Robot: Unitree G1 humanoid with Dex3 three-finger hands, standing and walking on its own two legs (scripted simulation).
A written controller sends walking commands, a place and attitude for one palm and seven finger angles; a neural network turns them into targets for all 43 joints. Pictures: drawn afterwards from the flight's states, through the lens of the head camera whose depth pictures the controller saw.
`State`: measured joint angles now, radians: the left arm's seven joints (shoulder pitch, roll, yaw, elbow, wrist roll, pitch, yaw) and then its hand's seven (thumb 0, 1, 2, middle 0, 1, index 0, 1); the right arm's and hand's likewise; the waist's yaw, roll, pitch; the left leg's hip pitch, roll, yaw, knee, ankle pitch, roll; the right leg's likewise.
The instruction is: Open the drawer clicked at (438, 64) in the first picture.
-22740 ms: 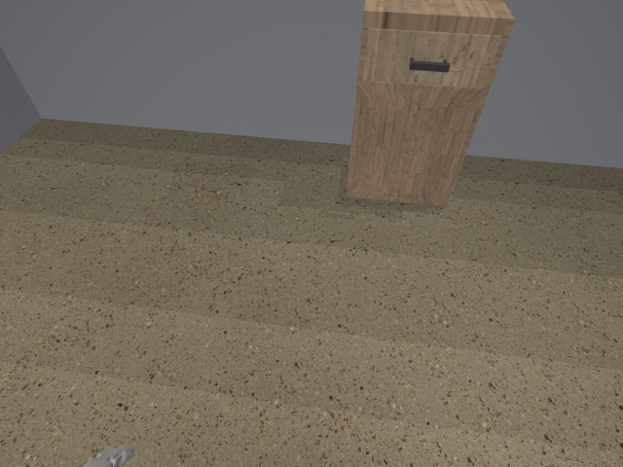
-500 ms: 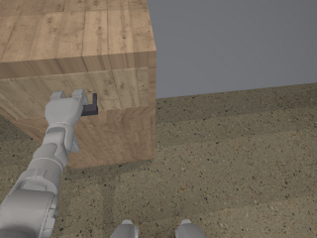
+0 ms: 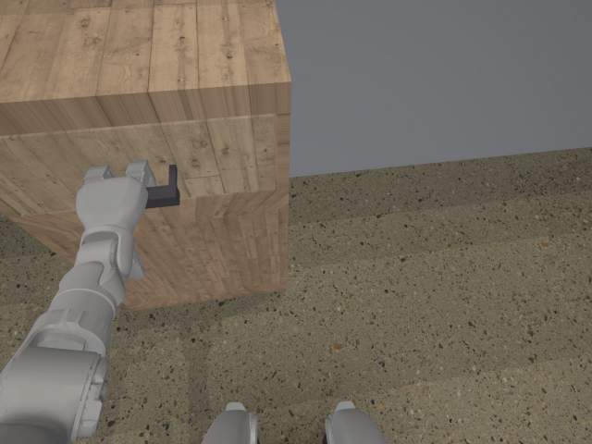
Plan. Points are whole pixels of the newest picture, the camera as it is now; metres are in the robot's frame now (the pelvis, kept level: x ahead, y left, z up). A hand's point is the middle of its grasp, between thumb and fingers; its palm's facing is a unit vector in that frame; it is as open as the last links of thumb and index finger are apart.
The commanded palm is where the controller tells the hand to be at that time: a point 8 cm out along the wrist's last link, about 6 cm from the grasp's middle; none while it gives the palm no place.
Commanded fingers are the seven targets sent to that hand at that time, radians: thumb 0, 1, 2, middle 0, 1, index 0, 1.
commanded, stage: lower the fingers behind the handle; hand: left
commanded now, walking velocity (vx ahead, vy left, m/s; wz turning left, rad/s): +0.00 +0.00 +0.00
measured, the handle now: (133, 187) +0.49 +0.24 -0.01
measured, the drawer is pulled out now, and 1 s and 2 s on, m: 0.00 0.00 0.12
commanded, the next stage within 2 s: close the thumb around the handle in 0.12 s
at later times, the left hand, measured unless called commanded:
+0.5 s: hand (130, 220) +0.44 +0.24 -0.03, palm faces -0.08 -0.04 -1.00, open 11.6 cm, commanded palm +0.43 +0.24 +0.02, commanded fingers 0.00 0.34 0.66 -0.36 -1.29 -0.36 -1.29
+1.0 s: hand (130, 220) +0.44 +0.24 -0.03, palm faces -0.08 -0.03 -1.00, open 5.4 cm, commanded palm +0.43 +0.24 +0.02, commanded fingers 0.00 0.90 0.90 -0.40 -1.35 -0.40 -1.35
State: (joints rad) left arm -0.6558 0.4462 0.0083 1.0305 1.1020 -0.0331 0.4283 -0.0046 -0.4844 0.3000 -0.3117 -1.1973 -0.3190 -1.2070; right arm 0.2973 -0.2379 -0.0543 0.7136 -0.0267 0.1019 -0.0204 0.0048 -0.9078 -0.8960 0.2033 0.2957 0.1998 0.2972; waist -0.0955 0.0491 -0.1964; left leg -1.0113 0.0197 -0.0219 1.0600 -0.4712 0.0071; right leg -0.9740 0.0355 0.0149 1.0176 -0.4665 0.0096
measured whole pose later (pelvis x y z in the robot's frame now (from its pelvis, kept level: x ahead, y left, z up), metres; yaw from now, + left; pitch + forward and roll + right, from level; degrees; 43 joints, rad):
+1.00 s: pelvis +0.00 +0.00 +0.00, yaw +0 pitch +25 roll -2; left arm -0.65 0.45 0.00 1.02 1.10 -0.01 0.45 0.00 0.75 0.79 -0.39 -1.35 -0.41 -1.35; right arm 0.30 -0.24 -0.06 0.72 -0.03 0.10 -0.02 0.00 -0.91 -0.90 0.20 0.30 0.20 0.30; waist -0.10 0.05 -0.19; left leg -1.02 0.02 -0.02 1.06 -0.48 0.01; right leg -0.98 0.04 0.01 1.02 -0.47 0.01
